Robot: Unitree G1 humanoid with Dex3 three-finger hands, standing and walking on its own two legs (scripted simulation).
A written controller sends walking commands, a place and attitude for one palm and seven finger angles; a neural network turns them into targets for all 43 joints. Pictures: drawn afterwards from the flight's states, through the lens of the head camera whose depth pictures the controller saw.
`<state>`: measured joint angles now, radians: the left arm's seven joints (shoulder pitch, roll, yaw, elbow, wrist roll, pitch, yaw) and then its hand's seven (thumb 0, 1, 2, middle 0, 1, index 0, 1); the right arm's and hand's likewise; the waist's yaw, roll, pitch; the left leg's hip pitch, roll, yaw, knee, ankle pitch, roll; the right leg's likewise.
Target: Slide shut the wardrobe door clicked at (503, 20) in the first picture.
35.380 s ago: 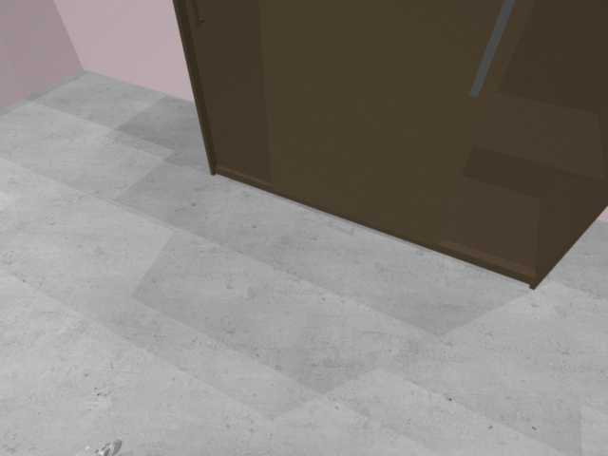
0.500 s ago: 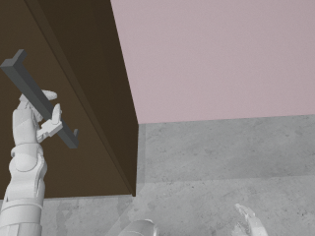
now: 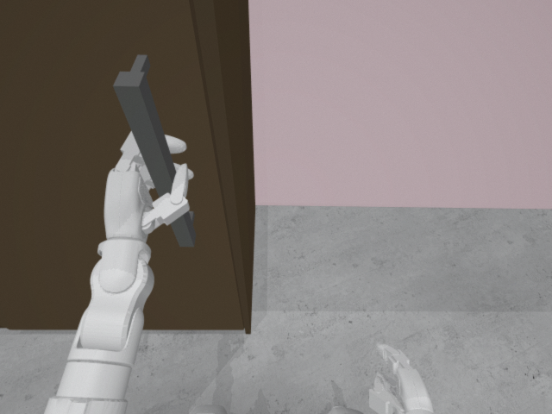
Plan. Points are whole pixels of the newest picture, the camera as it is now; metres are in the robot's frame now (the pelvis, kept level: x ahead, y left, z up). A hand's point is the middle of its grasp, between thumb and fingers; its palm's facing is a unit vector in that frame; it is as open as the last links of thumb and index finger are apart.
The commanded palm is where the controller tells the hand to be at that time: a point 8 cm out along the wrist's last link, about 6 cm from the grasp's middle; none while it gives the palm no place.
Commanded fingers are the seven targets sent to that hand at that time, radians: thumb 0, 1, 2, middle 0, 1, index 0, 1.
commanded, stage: stop walking and hold the door there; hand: left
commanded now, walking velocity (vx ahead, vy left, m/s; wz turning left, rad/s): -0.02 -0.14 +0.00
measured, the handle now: (169, 170) +0.39 +0.18 +0.13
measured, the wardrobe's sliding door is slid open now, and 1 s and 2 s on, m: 0.00 0.00 0.00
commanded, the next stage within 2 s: loosen the grip on the handle in 0.76 s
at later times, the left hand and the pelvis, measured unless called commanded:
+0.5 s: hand (179, 197) +0.34 +0.15 +0.14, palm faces +0.13 -0.99 -0.09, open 5.9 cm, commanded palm +0.31 +0.19 +0.13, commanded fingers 0.00 0.90 0.90 -0.45 -1.40 -0.45 -1.40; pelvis -0.01 +0.02 +0.01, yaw +0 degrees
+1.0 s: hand (167, 194) +0.34 +0.17 +0.14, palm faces +0.11 -0.99 +0.00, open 6.9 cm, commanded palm +0.31 +0.20 +0.14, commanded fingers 0.00 -0.07 0.43 -0.45 -1.40 -0.45 -1.40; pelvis -0.02 +0.02 +0.01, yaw +0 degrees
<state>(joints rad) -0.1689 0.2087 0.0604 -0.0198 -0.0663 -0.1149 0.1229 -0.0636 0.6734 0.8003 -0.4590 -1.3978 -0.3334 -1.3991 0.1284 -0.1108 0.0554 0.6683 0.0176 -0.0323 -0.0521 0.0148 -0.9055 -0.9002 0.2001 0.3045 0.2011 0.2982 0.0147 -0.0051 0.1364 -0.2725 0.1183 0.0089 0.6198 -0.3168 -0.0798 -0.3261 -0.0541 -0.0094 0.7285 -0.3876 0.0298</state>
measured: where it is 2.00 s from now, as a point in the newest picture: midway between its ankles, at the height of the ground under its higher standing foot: outside the picture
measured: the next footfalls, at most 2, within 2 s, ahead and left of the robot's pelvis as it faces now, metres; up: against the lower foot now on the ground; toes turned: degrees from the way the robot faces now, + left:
none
